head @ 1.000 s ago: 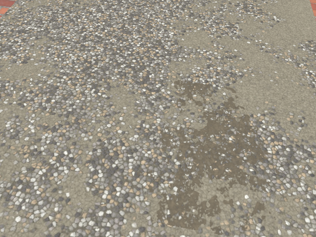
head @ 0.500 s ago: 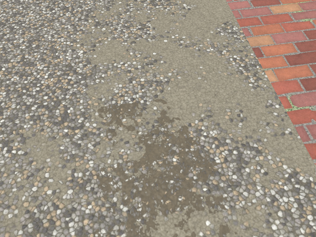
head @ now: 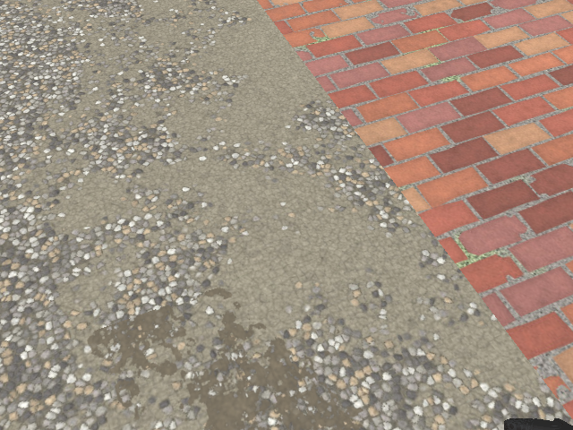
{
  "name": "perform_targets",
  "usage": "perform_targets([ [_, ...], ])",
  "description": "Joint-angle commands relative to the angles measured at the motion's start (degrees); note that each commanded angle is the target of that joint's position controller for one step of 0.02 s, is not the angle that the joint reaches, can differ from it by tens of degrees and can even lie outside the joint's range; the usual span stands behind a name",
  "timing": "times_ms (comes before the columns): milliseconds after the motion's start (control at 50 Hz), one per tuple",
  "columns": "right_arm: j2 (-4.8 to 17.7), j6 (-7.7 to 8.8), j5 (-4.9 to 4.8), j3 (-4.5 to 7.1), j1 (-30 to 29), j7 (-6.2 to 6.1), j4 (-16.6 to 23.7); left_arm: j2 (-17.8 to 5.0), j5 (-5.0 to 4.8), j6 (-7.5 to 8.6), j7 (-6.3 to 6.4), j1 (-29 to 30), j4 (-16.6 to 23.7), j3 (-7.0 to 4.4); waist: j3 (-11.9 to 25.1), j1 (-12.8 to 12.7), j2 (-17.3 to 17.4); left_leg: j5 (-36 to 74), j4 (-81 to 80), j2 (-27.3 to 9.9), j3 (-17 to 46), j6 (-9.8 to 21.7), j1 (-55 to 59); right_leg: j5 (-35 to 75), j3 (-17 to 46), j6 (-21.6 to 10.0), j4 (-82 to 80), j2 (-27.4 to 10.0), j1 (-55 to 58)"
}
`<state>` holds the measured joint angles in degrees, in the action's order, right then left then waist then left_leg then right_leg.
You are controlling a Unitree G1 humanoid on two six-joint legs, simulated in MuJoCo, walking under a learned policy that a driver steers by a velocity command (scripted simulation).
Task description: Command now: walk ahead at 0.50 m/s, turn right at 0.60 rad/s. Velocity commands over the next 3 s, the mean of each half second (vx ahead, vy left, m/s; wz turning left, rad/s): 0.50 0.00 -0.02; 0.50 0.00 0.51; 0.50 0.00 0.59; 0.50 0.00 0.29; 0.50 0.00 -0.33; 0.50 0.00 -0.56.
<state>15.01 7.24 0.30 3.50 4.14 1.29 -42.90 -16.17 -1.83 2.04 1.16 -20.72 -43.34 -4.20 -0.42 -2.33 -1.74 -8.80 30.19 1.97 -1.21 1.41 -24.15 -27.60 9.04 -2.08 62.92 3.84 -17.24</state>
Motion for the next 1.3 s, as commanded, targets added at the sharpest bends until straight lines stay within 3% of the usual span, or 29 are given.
perform_targets([
  [20, 5.7, -0.87, 0.21, 1.68, 7.5, -0.51, 0.9, -7.8, 0.82, 0.84, -0.03, 4.3, 6.5, -1.75, 2.7, 5.3, 5.3, -6.2, -15.2, -19.4, 23.8, 9.0, 23.8, 6.8, -0.5, 0.8, 9.6, -7.8, -25.7],
  [80, 5.2, -0.26, 0.33, 1.43, 7.7, -0.42, -0.6, -4.0, 0.18, 0.09, -0.68, 3.4, 7.0, -1.28, 1.2, 3.2, 7.6, 0.9, -19.3, -16.1, 14.6, 9.2, 16.5, 9.4, -2.0, 0.6, 4.8, -9.9, -20.7],
  [140, 7.6, 0.17, -0.36, 1.93, 9.7, -0.02, -2.7, -1.9, 1.2, 0.37, -0.63, 6.4, 8.4, -0.34, 0.2, 2.5, 5.9, 7.8, -21.5, -16.5, 12.1, 12.0, 16.4, 12.6, -2.9, 1.1, -3.8, -10.1, -22.5],
  [180, 8.5, -0.46, -1.07, 1.98, 9.7, -0.16, -2.9, -1.6, 1.71, 1.23, -1.09, 10.0, 9.2, 0.19, -0.2, 3.1, 5.2, 10.9, -21.8, -15.2, 9.5, 11.9, 16.8, 18.5, -5.2, 1.6, -11.9, -10.6, -22.0],
  [240, 10.1, -1.44, -1.75, 2.14, 12.5, -0.39, -3.7, -0.7, 1.3, 2.43, -2.0, 16.6, 10.3, 0.87, -1.1, 5.5, 5.4, 12.0, -20.8, -12.9, 6.3, 10.3, 15.5, 25.4, -7.8, 2.5, -23.7, -8.4, -16.6],
  [320, 11.4, -2.62, -2.34, 2.28, 16.7, -0.65, -5.2, -2.7, 0.44, 3.42, -2.96, 21.3, 11.9, 0.39, -1.3, 6.4, 7.5, 9.3, -17.2, -15.3, 9.9, 9.2, 18.8, 24.2, -7.9, 2.2, -31.7, -6.1, -12.4],
  [380, 10.9, -3.28, -2.33, 1.96, 16.1, -1.09, -5.4, -6.7, 0.93, 3.96, -2.51, 11.7, 9.1, -1.69, 3.5, 0.2, 7.5, 15.3, -6.7, -13.3, 9.1, 6.1, 16.6, 23.4, -8.8, -0.8, -37.6, -4.3, 5.0],
  [400, 7.9, -3.01, -1.56, 0.82, 15.3, -1.02, -4.5, -9.8, 2.0, 3.95, -1.81, 2.8, 7.6, -2.96, 10.2, -4.1, 5.1, 10.9, 6.5, -10.0, 6.4, 3.7, 9.5, 24.2, -3.6, -3.7, -35.9, -10.5, 19.2],
  [420, 1.7, -2.17, -0.53, -1.05, 19.1, -1.02, -2.4, -15.4, 3.37, 3.25, -1.08, -3.7, 7.1, -4.18, 18.7, -4.1, -9.1, -12.3, 27.9, -2.8, 1.1, -0.4, -10.4, 23.2, 16.1, -10.1, -36.2, -25.8, 39.1],
  [440, 4.1, -1.45, -2.28, -0.69, 20.3, -1.01, -2.3, -13.0, 3.12, 2.98, -1.35, -5.4, 6.2, -3.55, 22.5, -4.4, -14.0, -25.4, 39.2, -1.9, 6.5, -0.6, -18.6, 13.3, 30.8, -14.7, -42.7, -29.9, 38.9],
  [460, 8.6, -1.56, -3.32, 0.72, 17.1, -1.06, -2.0, -9.2, 2.33, 3.07, -1.54, -2.4, 6.1, -2.32, 13.8, -4.0, -8.9, -21.7, 43.5, -4.8, 7.9, -0.4, -22.7, 10.3, 23.8, -12.8, -44.2, -27.4, 32.8],
  [520, 7.5, -3.32, -1.99, 1.32, 12.8, -1.18, -1.4, -3.1, 2.04, 3.69, -2.09, 7.1, 5.6, -0.41, 2.6, 0.8, -5.9, -10.6, 38.4, -9.6, 6.9, -0.8, -18.0, 17.0, 6.5, -9.1, -50.2, -20.5, 14.7],
  [560, 5.0, -4.68, -2.13, 1.01, 13.2, -0.91, -1.0, -3.5, 2.36, 4.44, -1.99, 9.3, 4.7, -0.85, 0.7, 2.8, -5.2, -7.3, 36.8, -10.1, 6.6, -1.5, -14.7, 22.7, 0.8, -9.1, -53.5, -19.9, 9.5],
  [620, 4.0, -5.53, -1.75, 0.92, 10.4, -0.76, 0.7, -5.1, 2.67, 4.98, -1.26, 8.7, 3.0, -1.64, -0.7, 3.2, -2.3, -1.6, 31.5, -10.1, 7.2, -2.4, -16.9, 28.9, -5.7, -9.5, -55.1, -20.2, 9.6],
  [720, 2.8, -5.23, -1.43, 0.09, 1.7, 1.07, 3.7, -8.1, 2.15, 4.35, -0.37, 6.5, 1.0, -2.58, -2.9, 0.4, -1.1, 10.2, 15.5, -8.9, 3.3, -1.4, -14.5, 29.3, -14.9, -7.4, -55.5, -19.2, 11.3],
  [820, 4.4, -5.53, -1.44, 0.39, -4.2, 2.32, 7.3, -10.7, 0.58, 2.81, -0.33, 3.7, -1.2, -3.61, -4.7, -0.8, -1.3, 3.1, 8.4, -7.3, -0.4, 1.9, -14.1, 33.6, -18.3, -5.3, -51.3, -21.6, 19.3],
  [860, 6.2, -5.77, -1.33, 1.43, -1.0, 2.35, 7.5, -12.5, 0.09, 1.99, -0.18, 4.4, -1.3, -4.04, -1.3, 1.9, -3.0, -2.8, 7.6, -3.4, -4.2, 4.3, -6.8, 52.7, -20.3, -4.0, -42.8, -21.3, 20.9],
  [880, 8.1, -5.85, -1.53, 2.71, 6.0, 2.14, 5.9, -12.8, -0.24, 1.4, -0.1, 5.3, -1.3, -4.01, 2.6, 6.1, -2.5, -2.1, 5.0, -0.3, -6.2, 6.0, 2.7, 60.5, -22.3, -2.7, -32.8, -19.7, 19.5],
  [900, 12.2, -6.14, -1.73, 4.9, 15.9, 1.32, 3.1, -11.2, 0.12, 1.31, 0.09, 4.3, -1.1, -3.3, 8.0, 10.4, -0.6, 0.6, 3.2, 2.0, -5.2, 8.1, 18.5, 57.5, -23.6, -0.5, -18.9, -17.0, 12.0],
  [920, 18.8, -6.58, -2.01, 6.61, 20.5, 0.04, 2.2, -5.6, 2.59, 1.81, 0.12, 2.2, 1.1, -1.49, 11.5, 9.2, 12.2, 0.5, 0.5, -11.1, 17.5, 13.9, 35.0, 22.2, -23.6, 3.3, 2.3, -11.7, -8.5],
  [940, 20.9, -5.45, -1.64, 6.05, 18.4, 0.57, 4.8, -2.7, 2.3, 3.96, -0.36, 0.9, 3.6, 0.11, 21.3, 5.8, 17.3, -11.7, -10.8, -21.3, 49.3, 23.7, 45.4, -7.9, -9.6, 4.8, 16.0, -1.8, -23.6],
  [960, 15.5, -4.59, -1.45, 4.52, 18.4, 1.17, 4.9, -8.2, -0.02, 5.41, -1.0, 8.1, 4.6, -1.05, 18.2, 9.4, 8.6, -12.9, -14.5, -20.7, 45.7, 20.3, 44.1, -4.2, -3.6, 3.5, 18.1, -4.7, -29.9],
  [980, 13.1, -3.96, -1.42, 3.86, 16.9, 1.15, 4.4, -8.1, -0.67, 6.15, -1.18, 10.3, 5.3, -0.91, 11.3, 8.3, 7.7, -9.8, -13.9, -18.8, 37.4, 18.2, 37.4, 0.7, -4.5, 2.1, 14.9, -6.9, -31.6],
  [1000, 11.3, -3.78, -1.5, 3.29, 12.9, 0.99, 5.0, -7.6, 0.68, 6.39, -0.59, 10.2, 4.4, -0.86, 7.3, 5.6, 3.2, -4.5, -13.5, -16.1, 30.9, 16.0, 28.9, 5.1, -4.4, 1.8, 10.0, -9.5, -28.3],
  [1020, 9.2, -3.76, -1.11, 2.62, 9.7, 0.75, 5.8, -8.3, 1.94, 6.01, -0.19, 9.6, 3.9, -1.37, 5.2, 3.3, 3.9, 1.6, -14.0, -14.1, 26.1, 14.9, 22.0, 7.8, -4.2, 1.9, 5.5, -11.0, -23.9],
  [1040, 8.6, -3.78, -0.49, 2.3, 8.1, 0.48, 6.7, -8.4, 2.18, 5.25, -0.33, 8.7, 3.8, -1.59, 4.7, 1.8, 5.1, 4.9, -15.3, -12.9, 24.1, 14.8, 17.7, 9.7, -4.0, 2.2, 3.8, -11.6, -20.4],
  [1100, 9.6, -3.31, -0.75, 2.69, 9.1, -0.46, 6.6, -6.2, 2.8, 3.73, -0.35, 9.4, 4.3, -1.18, 3.7, 1.2, 4.2, 12.6, -17.1, -11.1, 19.7, 15.5, 12.7, 13.8, -5.3, 4.3, -3.0, -10.5, -18.6],
  [1200, 10.5, -3.83, -1.45, 2.96, 13.3, -1.94, 5.0, -3.6, 2.44, 3.95, -1.05, 19.8, 6.9, 0.11, 0.9, 4.9, 6.1, 8.0, -16.6, -7.6, 16.0, 12.0, 11.0, 30.2, -5.7, 5.9, -23.6, -6.8, -17.1],
  [1300, 10.5, -4.63, -1.92, 3.07, 17.2, -2.35, 3.4, -5.3, 1.44, 5.15, -2.6, 25.3, 8.7, -0.13, -0.2, 6.7, 7.1, 3.2, -12.3, -9.5, 21.6, 10.8, 14.7, 31.0, -4.6, 4.7, -33.6, -4.2, -13.0],
])
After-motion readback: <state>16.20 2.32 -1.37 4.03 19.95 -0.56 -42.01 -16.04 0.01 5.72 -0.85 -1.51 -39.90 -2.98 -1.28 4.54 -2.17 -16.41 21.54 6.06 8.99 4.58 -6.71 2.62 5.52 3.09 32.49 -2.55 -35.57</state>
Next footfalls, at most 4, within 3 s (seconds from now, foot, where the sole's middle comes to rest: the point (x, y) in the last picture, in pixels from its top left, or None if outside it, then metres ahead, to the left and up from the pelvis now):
0.40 right None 0.35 -0.16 -0.76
0.90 left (244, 383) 0.58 0.15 -0.76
1.40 right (276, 264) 0.92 0.09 -0.76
1.90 left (139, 252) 0.94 0.48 -0.76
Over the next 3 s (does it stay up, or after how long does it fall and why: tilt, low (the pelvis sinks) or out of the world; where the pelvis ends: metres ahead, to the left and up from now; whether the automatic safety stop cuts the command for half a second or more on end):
stays up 1.41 0.66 0.00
